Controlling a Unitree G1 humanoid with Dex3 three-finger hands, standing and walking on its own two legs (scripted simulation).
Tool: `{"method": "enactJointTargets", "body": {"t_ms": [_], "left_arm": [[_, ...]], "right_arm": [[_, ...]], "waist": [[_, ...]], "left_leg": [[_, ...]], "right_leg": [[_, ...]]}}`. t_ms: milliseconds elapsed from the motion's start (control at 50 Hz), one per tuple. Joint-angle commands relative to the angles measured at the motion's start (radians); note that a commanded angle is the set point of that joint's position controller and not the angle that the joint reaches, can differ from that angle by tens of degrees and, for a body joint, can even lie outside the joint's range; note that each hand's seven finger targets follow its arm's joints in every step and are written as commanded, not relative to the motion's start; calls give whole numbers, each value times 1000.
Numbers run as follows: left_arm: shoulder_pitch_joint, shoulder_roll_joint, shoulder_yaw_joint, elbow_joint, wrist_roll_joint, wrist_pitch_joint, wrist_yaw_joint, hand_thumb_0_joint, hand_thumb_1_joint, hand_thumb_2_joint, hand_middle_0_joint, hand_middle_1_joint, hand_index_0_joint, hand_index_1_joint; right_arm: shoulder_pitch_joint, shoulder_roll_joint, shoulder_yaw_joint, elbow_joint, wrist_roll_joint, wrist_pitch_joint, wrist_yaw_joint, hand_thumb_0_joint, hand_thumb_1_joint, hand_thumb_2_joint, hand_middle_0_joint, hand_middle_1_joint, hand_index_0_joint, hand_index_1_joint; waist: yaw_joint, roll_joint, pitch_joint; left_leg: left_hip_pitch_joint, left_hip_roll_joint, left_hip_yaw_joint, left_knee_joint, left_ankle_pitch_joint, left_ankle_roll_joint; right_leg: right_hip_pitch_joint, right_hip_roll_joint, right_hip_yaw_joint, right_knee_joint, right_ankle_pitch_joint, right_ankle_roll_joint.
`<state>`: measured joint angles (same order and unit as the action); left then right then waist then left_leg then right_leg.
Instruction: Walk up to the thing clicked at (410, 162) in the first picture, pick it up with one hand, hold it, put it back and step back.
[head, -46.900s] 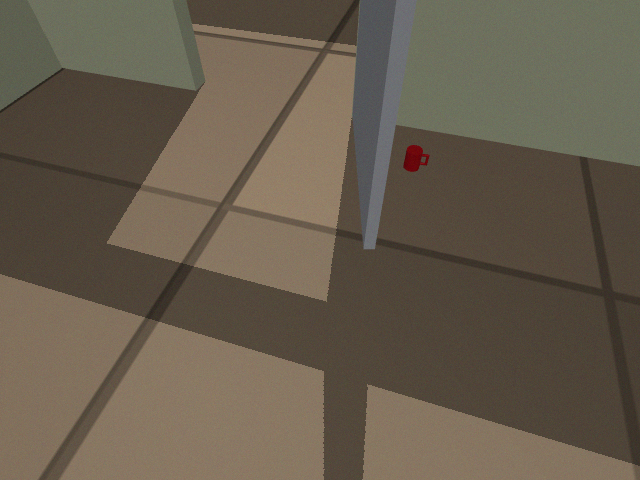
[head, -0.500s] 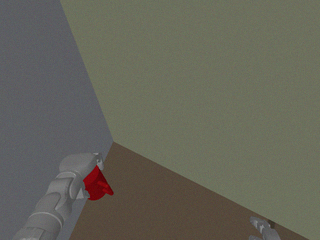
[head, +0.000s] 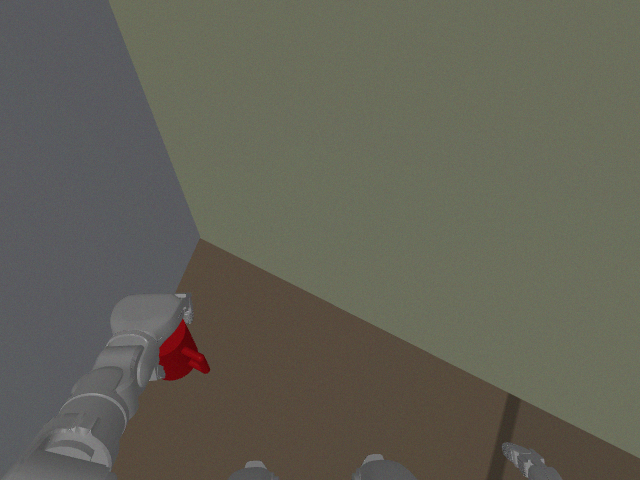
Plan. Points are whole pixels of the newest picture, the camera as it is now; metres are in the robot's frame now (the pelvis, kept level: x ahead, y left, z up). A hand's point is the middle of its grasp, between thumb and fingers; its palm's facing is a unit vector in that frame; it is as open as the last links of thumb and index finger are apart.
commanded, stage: crouch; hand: left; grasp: from above
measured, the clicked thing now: (176, 350) +0.33 +0.21 -0.14
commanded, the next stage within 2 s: lower in 1.44 s
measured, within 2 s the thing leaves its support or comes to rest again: neither
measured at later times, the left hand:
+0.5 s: hand (194, 350) +0.40 +0.24 -0.35, palm faces -0.46 +0.02 -0.89, open 10.1 cm
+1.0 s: hand (201, 351) +0.44 +0.25 -0.48, palm faces -0.47 -0.01 -0.88, open 10.1 cm
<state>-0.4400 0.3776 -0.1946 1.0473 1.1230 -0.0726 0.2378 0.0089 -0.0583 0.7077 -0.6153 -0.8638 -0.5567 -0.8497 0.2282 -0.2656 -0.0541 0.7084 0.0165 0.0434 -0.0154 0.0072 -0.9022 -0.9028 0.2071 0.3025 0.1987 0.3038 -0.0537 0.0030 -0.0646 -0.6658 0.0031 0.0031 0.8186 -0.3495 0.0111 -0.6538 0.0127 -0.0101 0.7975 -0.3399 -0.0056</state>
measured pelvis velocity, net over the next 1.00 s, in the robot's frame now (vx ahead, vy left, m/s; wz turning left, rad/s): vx -0.05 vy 0.00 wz -0.08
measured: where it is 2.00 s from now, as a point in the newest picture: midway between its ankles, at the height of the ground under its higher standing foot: outside the picture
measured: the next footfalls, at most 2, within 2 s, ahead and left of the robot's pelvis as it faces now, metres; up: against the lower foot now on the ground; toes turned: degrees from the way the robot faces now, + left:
none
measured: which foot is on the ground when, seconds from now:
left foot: down 0.00-1.00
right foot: down 0.00-1.00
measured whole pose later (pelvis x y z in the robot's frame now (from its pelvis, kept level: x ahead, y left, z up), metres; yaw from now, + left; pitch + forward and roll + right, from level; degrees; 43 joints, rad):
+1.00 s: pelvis -0.05 +0.00 -0.31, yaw -5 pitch +39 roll -7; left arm -0.96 0.70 0.08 1.37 1.25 -0.19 0.33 0.02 -0.04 0.69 -0.57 -0.92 -0.55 -0.85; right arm 0.19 -0.27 0.01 0.72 -0.11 -0.06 0.11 0.00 -0.92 -0.91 0.21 0.30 0.20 0.30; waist -0.22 0.01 -0.12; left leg -2.10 0.01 -0.07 2.12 -0.71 0.02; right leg -2.05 0.01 -0.10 2.04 -0.69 -0.01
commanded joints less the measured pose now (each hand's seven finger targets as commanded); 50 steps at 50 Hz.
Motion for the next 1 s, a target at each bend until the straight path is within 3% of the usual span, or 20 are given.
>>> {"method": "enactJointTargets", "body": {"t_ms": [0, 20, 60, 80, 120, 160, 180, 300, 400, 540, 580, 680, 740, 760, 820, 840, 860, 940, 960, 980], "left_arm": [[-477, 235, 121, -84, 47, -12, 142, 0, 429, 874, -720, -1014, -800, -934], [-496, 227, 118, -71, 48, -11, 153, 0, 423, 882, -716, -1015, -794, -936], [-548, 280, 145, -27, 60, -9, 174, 0, 442, 886, -705, -1047, -795, -956], [-546, 257, 134, 11, 58, -3, 176, 0, 438, 875, -706, -1035, -796, -945], [-593, 312, 163, 27, 53, 1, 189, 0, 432, 906, -707, -1047, -792, -962], [-607, 269, 142, 16, 34, 9, 185, 0, 425, 914, -699, -1060, -784, -974], [-621, 311, 163, 22, 33, 13, 181, 0, 421, 906, -691, -1069, -780, -979], [-692, 367, 192, 71, 23, 16, 148, 0, 348, 874, -639, -1048, -728, -959], [-772, 449, 234, 60, 44, -26, 139, 0, 334, 862, -647, -1006, -727, -925], [-841, 503, 269, 62, 75, -69, 154, 0, 387, 901, -701, -1007, -770, -937], [-853, 521, 280, 82, 92, -75, 159, 0, 396, 894, -696, -1011, -772, -935], [-851, 505, 282, 115, 97, -80, 165, 0, 447, 894, -755, -994, -823, -926], [-883, 592, 324, 86, 111, -90, 164, 0, 469, 914, -773, -997, -838, -932], [-862, 573, 317, 105, 112, -92, 160, 0, 464, 938, -782, -1010, -841, -950], [-850, 549, 301, 156, 106, -99, 151, 0, 483, 908, -773, -1030, -847, -954], [-882, 602, 327, 119, 112, -106, 153, 0, 499, 888, -781, -1023, -859, -944], [-864, 610, 334, 143, 116, -105, 150, 0, 524, 901, -795, -1035, -874, -955], [-895, 578, 304, 158, 116, -121, 144, 0, 548, 921, -831, -1023, -899, -954], [-875, 586, 312, 166, 117, -122, 142, 0, 547, 934, -824, -1042, -895, -969], [-925, 642, 334, 135, 119, -128, 145, 0, 546, 925, -823, -1026, -893, -955]], "right_arm": [[99, -164, -67, -59, -18, -32, 0, 0, -897, -899, 200, 300, 200, 300], [104, -159, -62, -61, -21, -35, -1, 0, -896, -898, 200, 300, 200, 300], [113, -173, -67, -57, -28, -42, -7, 0, -895, -898, 200, 300, 200, 300], [118, -167, -61, -51, -32, -47, -9, 0, -895, -898, 200, 300, 200, 300], [129, -172, -63, -57, -34, -55, -15, 0, -895, -898, 200, 300, 200, 300], [128, -168, -61, -60, -40, -66, -18, 0, -896, -899, 200, 300, 200, 300], [139, -178, -66, -57, -41, -68, -21, 0, -896, -898, 200, 300, 200, 300], [153, -190, -59, -39, -59, -83, -16, 0, -896, -899, 200, 300, 200, 300], [159, -197, -43, -32, -71, -95, 0, 0, -897, -900, 200, 300, 200, 300], [191, -204, -26, -7, -93, -112, 37, 0, -900, -903, 200, 300, 200, 300], [200, -214, -26, 3, -98, -115, 46, 0, -899, -903, 200, 300, 200, 300], [207, -210, -17, 4, -111, -119, 73, 0, -904, -905, 200, 300, 200, 300], [218, -212, -16, 8, -118, -115, 87, 0, -905, -905, 200, 300, 200, 300], [220, -215, -15, 16, -122, -112, 92, 0, -909, -907, 200, 300, 200, 300], [208, -214, -8, 11, -125, -109, 107, 0, -909, -907, 200, 300, 200, 300], [211, -218, -13, 11, -124, -106, 110, 0, -909, -906, 200, 300, 200, 300], [215, -222, -12, 7, -126, -107, 114, 0, -909, -906, 200, 300, 200, 300], [207, -226, -12, 7, -128, -99, 125, 0, -911, -907, 200, 300, 200, 300], [210, -228, -12, 9, -130, -99, 128, 0, -911, -906, 200, 300, 200, 300], [211, -237, -15, 12, -129, -99, 129, 0, -909, -906, 200, 300, 200, 300]], "waist": [[-40, 77, -401], [-47, 81, -436], [-52, 112, -485], [-59, 104, -490], [-61, 91, -545], [-69, 128, -596], [-67, 127, -634], [-99, 144, -687], [-123, 173, -729], [-144, 231, -833], [-150, 267, -812], [-161, 280, -836], [-152, 302, -864], [-152, 298, -849], [-169, 268, -806], [-158, 281, -829], [-158, 299, -818], [-181, 284, -791], [-174, 288, -784], [-173, 307, -796]], "left_leg": [[-22, -19, 13, 168, 135, -4], [-63, -18, 9, 202, 128, -1], [-120, -14, -9, 271, 92, -4], [-194, -16, -7, 310, 86, 1], [-300, -20, -11, 370, 21, 7], [-358, -18, -20, 423, -13, 3], [-371, -16, -24, 447, -26, 5], [-503, -9, -65, 576, -114, 4], [-614, -13, -81, 685, -192, 7], [-646, -14, -76, 843, -101, 11], [-652, -11, -93, 856, -98, 1], [-683, -12, -78, 944, -34, 5], [-695, -14, -67, 999, 46, 6], [-723, -15, -56, 1023, 54, 10], [-805, -14, -50, 1056, 23, 17], [-808, -15, -49, 1063, 20, 18], [-787, -12, -56, 1067, 31, 12], [-855, -11, -53, 1105, -12, 18], [-843, -8, -56, 1113, -3, 18], [-859, -8, -55, 1118, -11, 17]], "right_leg": [[-159, 14, 11, 123, 126, -25], [-189, 17, 9, 162, 118, -26], [-301, 21, -3, 246, 77, -32], [-329, 22, -3, 283, 72, -32], [-367, 22, -6, 343, 28, -32], [-450, 18, -10, 414, -2, -38], [-474, 20, -14, 438, -17, -39], [-678, 13, -36, 595, -103, -44], [-817, 6, -43, 706, -169, -44], [-937, 4, -53, 817, -118, -41], [-997, -2, -61, 857, -126, -42], [-1022, 0, -67, 913, -77, -39], [-1006, 6, -69, 958, -20, -39], [-997, 10, -67, 962, -1, -37], [-1006, 16, -69, 984, -1, -34], [-1008, 19, -69, 995, -8, -35], [-1032, 14, -72, 1010, -15, -37], [-1061, 25, -78, 1038, -30, -34], [-1071, 24, -79, 1042, -30, -33], [-1074, 25, -80, 1056, -34, -35]]}}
